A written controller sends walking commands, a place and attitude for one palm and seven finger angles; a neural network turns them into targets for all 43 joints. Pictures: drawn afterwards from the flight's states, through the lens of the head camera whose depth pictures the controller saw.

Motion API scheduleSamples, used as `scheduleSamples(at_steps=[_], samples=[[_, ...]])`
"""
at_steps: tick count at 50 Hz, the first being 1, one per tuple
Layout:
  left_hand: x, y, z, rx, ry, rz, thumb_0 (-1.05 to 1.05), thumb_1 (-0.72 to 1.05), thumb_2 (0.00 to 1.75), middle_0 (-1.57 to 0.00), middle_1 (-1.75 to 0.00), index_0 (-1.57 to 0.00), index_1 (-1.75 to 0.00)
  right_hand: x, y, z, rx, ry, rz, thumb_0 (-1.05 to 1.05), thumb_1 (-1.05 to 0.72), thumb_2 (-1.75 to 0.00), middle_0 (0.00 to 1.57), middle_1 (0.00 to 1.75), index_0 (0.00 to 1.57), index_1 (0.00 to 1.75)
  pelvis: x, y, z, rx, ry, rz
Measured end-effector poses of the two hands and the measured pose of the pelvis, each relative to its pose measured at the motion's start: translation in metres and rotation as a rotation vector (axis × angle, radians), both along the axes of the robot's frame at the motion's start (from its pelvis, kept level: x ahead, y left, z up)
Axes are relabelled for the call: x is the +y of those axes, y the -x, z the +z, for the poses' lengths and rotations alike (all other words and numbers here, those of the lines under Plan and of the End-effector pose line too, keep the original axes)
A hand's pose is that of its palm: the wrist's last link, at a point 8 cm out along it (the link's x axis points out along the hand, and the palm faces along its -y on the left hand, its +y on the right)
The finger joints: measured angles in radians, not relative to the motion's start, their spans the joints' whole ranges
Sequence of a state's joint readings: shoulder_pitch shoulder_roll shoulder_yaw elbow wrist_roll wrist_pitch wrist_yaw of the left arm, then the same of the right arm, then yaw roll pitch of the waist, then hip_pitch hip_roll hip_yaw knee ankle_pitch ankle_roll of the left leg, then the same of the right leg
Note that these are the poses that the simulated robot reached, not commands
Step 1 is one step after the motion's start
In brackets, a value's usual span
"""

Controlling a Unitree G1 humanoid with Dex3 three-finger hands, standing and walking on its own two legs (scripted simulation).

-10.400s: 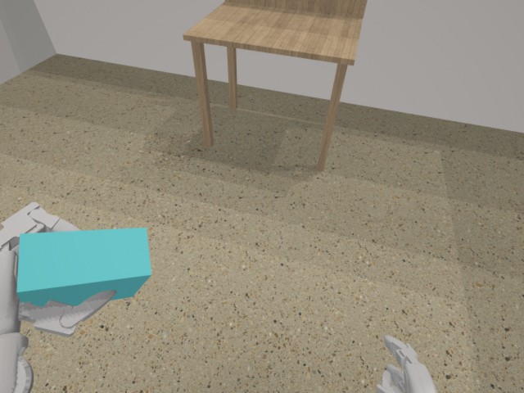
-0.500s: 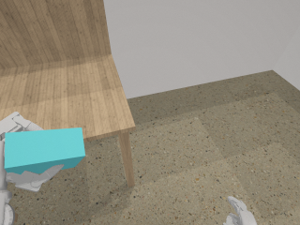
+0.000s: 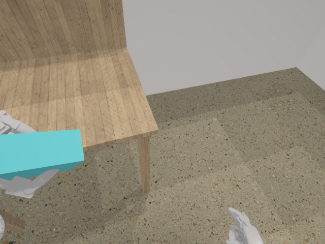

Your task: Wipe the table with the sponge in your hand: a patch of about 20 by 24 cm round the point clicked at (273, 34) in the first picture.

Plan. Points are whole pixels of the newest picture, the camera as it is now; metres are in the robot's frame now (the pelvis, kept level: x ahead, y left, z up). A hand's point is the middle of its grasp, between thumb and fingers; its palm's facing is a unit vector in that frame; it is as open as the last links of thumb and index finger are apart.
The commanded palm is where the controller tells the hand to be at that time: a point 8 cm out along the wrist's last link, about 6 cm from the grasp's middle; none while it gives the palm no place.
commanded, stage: come to a stop and stand still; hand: left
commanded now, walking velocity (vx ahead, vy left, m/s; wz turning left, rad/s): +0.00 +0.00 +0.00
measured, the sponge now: (52, 154) +0.24 +0.23 +0.15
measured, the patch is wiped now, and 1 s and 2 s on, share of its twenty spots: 0.00 0.00 0.00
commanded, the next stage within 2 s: look again from close up in 0.56 s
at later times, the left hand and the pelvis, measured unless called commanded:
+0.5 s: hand (48, 138) +0.26 +0.24 +0.16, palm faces +0.40 -0.82 -0.40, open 9.4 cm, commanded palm +0.20 +0.28 +0.18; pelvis +0.05 -0.01 +0.00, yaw +1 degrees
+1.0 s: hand (48, 147) +0.24 +0.23 +0.16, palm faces +0.42 -0.83 -0.36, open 9.4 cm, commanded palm +0.18 +0.27 +0.18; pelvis +0.03 -0.01 +0.01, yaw +1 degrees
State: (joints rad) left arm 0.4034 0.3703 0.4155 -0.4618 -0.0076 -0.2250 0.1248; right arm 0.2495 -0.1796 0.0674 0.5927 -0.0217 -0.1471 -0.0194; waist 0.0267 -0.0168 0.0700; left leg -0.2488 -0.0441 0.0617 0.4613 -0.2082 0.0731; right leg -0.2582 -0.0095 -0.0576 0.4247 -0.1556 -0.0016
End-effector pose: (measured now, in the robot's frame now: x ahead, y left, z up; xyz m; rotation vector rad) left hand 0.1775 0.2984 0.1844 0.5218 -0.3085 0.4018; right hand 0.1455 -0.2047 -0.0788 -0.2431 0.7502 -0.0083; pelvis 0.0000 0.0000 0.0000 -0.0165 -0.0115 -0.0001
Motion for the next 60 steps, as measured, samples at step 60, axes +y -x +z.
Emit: scheduleSamples(at_steps=[60], samples=[[-0.022, -0.021, -0.011, 0.051, 0.098, -0.018, 0.0, -0.45, 1.04, -0.81, -1.36, -0.81, -1.36, -0.038, -0.049, 0.015, -0.058, 0.073, -0.071, 0.02, -0.9, -0.9, 0.2, 0.3, 0.2, 0.3, -0.008, -0.032, 0.001, 0.021, 0.02, 0.023]])
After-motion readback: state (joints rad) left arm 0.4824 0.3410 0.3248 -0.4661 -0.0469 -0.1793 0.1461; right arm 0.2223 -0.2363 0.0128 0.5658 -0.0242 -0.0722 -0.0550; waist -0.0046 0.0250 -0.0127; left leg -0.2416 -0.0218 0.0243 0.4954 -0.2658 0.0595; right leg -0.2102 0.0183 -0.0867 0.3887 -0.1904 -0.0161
